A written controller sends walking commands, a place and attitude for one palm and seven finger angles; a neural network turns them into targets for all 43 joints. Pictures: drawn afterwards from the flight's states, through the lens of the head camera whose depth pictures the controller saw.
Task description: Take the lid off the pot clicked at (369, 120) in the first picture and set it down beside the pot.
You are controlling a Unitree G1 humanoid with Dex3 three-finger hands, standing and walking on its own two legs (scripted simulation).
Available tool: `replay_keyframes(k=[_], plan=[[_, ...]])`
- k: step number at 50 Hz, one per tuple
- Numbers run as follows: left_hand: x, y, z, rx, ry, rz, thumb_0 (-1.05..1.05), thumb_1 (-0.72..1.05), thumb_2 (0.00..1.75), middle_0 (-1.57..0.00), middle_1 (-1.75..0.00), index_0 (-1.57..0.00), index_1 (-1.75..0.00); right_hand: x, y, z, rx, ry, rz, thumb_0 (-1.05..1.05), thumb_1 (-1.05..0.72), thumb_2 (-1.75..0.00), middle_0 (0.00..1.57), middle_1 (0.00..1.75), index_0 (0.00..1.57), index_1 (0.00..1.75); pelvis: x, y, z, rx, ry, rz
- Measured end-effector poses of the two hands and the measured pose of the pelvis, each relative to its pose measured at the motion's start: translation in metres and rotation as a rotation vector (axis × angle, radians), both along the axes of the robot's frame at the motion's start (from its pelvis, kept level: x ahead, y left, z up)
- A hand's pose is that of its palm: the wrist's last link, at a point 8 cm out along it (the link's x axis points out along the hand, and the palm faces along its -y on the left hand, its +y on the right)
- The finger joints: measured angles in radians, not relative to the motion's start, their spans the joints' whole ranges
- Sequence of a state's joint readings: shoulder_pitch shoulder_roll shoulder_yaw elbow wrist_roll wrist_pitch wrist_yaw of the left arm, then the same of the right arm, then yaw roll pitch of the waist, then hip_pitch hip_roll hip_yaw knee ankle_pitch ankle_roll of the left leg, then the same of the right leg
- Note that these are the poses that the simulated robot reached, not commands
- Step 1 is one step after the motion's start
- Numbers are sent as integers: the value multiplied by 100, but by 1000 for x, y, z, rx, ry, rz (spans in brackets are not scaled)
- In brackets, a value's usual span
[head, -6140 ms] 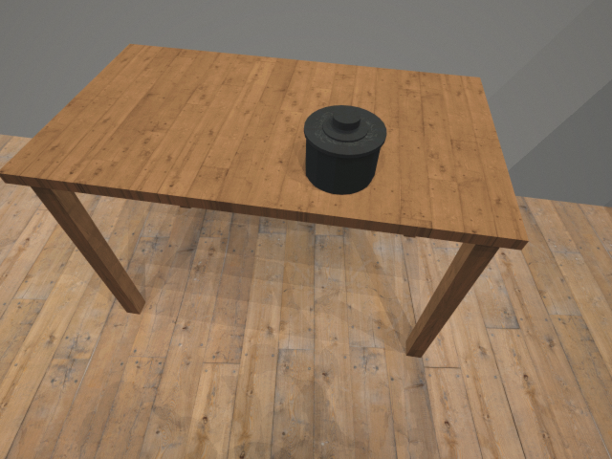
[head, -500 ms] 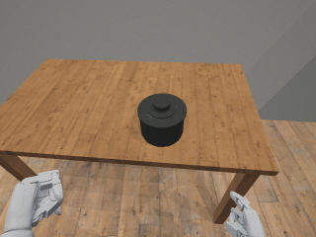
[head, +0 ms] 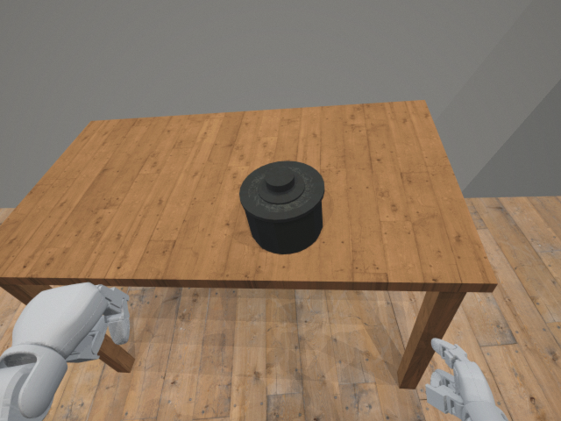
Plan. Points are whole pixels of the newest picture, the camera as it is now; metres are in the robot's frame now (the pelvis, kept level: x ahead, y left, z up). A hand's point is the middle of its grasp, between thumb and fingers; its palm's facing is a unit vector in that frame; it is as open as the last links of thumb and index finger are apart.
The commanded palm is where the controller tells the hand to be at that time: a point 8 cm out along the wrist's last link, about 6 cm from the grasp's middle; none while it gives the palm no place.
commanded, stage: reach forward and open the fingers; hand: left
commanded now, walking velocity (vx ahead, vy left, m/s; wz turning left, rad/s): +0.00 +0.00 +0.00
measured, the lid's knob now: (280, 179) +0.52 +0.07 +0.06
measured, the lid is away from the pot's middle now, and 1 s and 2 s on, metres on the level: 0.00 0.00 0.00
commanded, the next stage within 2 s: move the open hand above the knob in 0.70 s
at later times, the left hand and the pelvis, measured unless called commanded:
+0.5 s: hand (90, 288) +0.24 +0.28 +0.12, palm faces -0.14 -0.07 -0.99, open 9.0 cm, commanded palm +0.23 +0.27 +0.17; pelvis -0.02 +0.02 +0.00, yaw +1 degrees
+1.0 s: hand (123, 241) +0.31 +0.25 +0.13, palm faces -0.15 -0.01 -0.99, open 10.0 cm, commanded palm +0.29 +0.24 +0.19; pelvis -0.02 +0.02 +0.00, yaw +2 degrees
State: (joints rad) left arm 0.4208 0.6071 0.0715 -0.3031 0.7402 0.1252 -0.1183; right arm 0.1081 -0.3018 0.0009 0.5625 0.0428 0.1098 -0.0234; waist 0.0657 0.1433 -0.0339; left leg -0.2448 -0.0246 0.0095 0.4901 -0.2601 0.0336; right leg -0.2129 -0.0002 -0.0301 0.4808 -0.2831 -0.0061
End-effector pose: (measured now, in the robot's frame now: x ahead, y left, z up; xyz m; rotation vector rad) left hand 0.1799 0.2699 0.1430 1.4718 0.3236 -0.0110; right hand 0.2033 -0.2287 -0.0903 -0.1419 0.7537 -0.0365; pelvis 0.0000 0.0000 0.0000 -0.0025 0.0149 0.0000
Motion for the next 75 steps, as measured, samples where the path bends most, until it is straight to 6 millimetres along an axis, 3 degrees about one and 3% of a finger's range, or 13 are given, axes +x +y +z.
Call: replay_keyframes(k=[9, 18, 25, 29, 32, 36, 39, 44, 53, 60, 67, 72, 75], plan=[[18, 1, 20, 43, -2, -128, 0, 28, 117, -107, -77, -107, -77, -9, 5, 6, -4, -10, 17, 1, -91, -90, 20, 30, 20, 30, -9, 0, 3, -5, -21, 11], [31, -7, 17, 38, -17, -202, 0, 3, 126, -96, -45, -96, -46, -33, 15, -4, -7, 53, 26, 1, -91, -90, 20, 30, 20, 30, -21, 10, 4, -6, -25, 16], [50, 12, 29, 15, -78, -122, 0, -15, 132, -88, -23, -89, -23, -44, 25, -7, 33, 70, 15, 2, -91, -90, 20, 30, 20, 30, -24, 18, 4, -5, -29, 11], [57, -1, 19, 1, -33, -165, 0, -21, 135, -86, -15, -86, -15, -44, 29, -6, 32, 59, 17, 2, -91, -90, 20, 30, 20, 30, -25, 23, 4, -4, -30, 8], [63, -8, 29, 65, -50, -244, 0, -24, 136, -85, -12, -86, -12, -41, 31, -4, 16, 48, 23, 2, -91, -90, 20, 30, 20, 30, -24, 24, 4, -4, -32, 9], [77, 8, 49, 74, -120, -187, 0, -26, 138, -85, -10, -85, -10, -38, 33, -2, 26, 48, 23, 2, -91, -90, 20, 30, 20, 30, -23, 24, 3, -3, -31, 10], [83, 18, 47, 16, -117, -95, 0, -27, 139, -84, -9, -85, -9, -36, 34, -1, 43, 47, 30, 2, -91, -90, 20, 30, 20, 30, -23, 25, 3, -2, -24, 11], [86, -10, 28, 4, -29, -172, 0, -28, 141, -84, -8, -85, -9, -29, 34, -1, 30, 38, 45, 2, -91, -90, 20, 30, 20, 30, -21, 26, 3, -2, -22, 19], [125, -20, 49, 13, -81, -140, 0, -29, 143, -85, -8, -85, -9, -24, 32, -4, 54, 49, 55, 1, -91, -90, 20, 30, 20, 30, -16, 19, 3, 3, -6, 29], [141, -68, 27, 45, 5, -267, 0, -29, 143, -85, -8, -85, -9, -25, 25, -10, 60, 69, 42, 1, -91, -90, 20, 30, 20, 30, -12, 13, 2, 8, -2, 20], [174, -64, 51, 12, -81, -164, 0, -29, 143, -85, -8, -86, -9, -32, 10, -17, 72, 107, 11, 1, -91, -90, 20, 30, 20, 30, -5, 4, 1, 14, 18, 18], [179, -89, 25, 11, 22, -192, 0, -28, 143, -85, -8, -85, -8, -33, -2, -20, 74, 128, -11, 1, -91, -90, 20, 30, 20, 30, 0, 0, 0, 16, 25, 14], [183, -109, 28, 37, 20, -282, 0, -28, 143, -85, -8, -85, -8, -31, -8, -20, 50, 123, -23, 2, -91, -90, 20, 30, 20, 30, 1, -3, 0, 18, 19, 14]])
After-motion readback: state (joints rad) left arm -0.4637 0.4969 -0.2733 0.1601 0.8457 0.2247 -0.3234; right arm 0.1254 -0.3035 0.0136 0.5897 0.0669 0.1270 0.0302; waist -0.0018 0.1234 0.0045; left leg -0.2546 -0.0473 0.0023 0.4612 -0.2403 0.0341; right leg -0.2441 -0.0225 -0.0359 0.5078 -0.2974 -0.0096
